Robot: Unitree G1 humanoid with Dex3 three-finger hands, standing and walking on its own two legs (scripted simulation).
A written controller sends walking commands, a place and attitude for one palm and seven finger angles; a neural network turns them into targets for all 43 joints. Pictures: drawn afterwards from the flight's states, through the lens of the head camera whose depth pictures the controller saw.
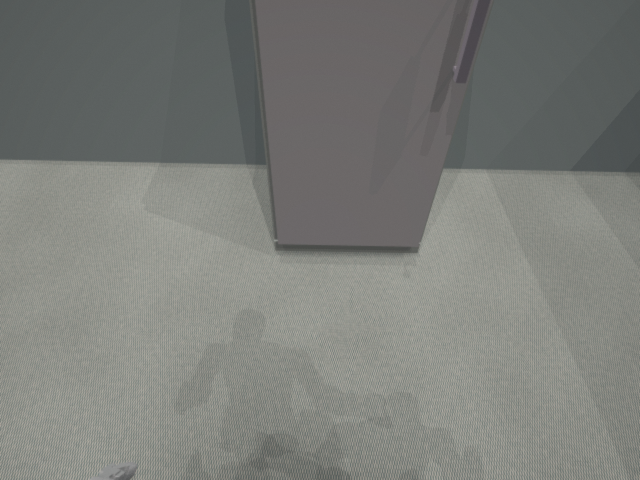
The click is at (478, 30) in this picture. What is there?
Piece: fridge door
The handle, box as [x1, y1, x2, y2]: [453, 0, 489, 82]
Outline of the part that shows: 489,0 474,0 457,65 453,66 453,78 455,82 465,82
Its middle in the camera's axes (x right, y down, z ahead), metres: +0.36 -0.53 +0.90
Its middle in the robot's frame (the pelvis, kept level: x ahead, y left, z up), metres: +1.07 -0.30 +0.19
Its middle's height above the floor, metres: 0.96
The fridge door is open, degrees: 0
